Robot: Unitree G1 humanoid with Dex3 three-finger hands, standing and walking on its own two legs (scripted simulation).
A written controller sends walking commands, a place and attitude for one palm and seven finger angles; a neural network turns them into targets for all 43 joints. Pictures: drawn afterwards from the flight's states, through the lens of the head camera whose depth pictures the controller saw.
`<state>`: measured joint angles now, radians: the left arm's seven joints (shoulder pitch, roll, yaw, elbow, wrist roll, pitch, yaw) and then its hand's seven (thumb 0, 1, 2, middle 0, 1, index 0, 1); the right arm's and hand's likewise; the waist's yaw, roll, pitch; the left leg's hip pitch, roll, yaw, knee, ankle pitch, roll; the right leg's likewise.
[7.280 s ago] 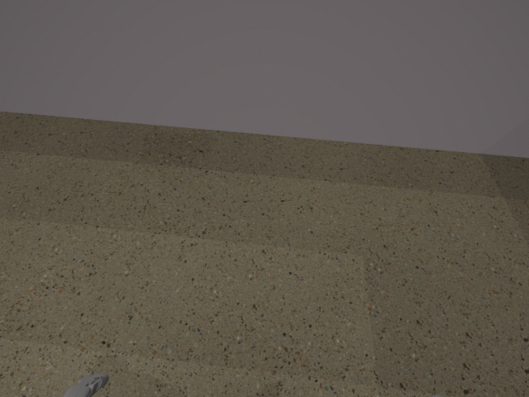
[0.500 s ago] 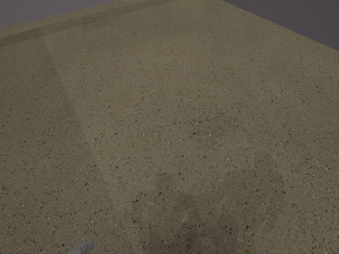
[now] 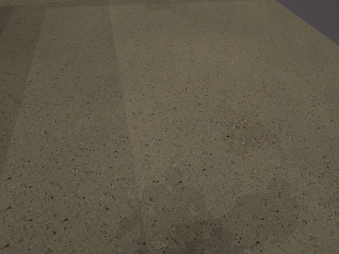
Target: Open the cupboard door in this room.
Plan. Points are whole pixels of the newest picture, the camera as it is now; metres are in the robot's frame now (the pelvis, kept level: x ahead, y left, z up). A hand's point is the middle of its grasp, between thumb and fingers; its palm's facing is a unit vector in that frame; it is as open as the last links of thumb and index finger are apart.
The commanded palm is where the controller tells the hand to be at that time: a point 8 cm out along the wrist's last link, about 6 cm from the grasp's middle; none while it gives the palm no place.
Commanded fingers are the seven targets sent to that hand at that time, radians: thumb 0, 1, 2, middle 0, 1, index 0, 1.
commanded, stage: turn or walk to find it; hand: left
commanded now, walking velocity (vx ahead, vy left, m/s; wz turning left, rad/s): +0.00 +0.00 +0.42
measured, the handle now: out of the picture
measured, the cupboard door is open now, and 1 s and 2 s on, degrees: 0 0 0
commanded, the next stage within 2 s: none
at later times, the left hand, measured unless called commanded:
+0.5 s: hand out of the picture +0.06 +0.19 -0.13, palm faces +0.18 -0.94 -0.28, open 7.4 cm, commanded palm none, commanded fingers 0.00 0.90 0.90 -0.20 -0.30 -0.20 -0.30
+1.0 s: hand out of the picture -0.14 +0.20 -0.18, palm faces +0.47 -0.85 -0.23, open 7.4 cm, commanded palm none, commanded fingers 0.00 0.90 0.90 -0.20 -0.30 -0.20 -0.30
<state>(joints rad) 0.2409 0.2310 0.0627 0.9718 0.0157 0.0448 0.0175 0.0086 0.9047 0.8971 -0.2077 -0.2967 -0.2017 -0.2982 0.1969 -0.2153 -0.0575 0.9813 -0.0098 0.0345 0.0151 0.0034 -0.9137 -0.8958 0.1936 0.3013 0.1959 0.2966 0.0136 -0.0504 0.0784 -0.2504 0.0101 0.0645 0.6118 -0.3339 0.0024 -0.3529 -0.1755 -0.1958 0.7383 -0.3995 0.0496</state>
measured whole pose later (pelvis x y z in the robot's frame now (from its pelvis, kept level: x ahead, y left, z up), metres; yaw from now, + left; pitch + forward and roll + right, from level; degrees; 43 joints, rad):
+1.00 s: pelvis -0.07 +0.00 +0.00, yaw +25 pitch -1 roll +0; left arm 0.26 0.25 0.06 0.99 0.02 0.06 0.02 0.01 0.91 0.90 -0.21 -0.30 -0.20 -0.30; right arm 0.16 -0.21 -0.05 0.97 -0.01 0.03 0.01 0.00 -0.91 -0.90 0.19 0.30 0.20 0.30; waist 0.03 -0.06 0.08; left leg -0.25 0.00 0.07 0.60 -0.34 0.03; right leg -0.36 -0.15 -0.16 0.83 -0.48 0.06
